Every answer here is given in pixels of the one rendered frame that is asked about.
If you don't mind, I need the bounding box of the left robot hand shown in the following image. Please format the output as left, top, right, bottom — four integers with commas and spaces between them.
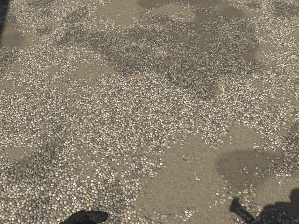
59, 210, 108, 224

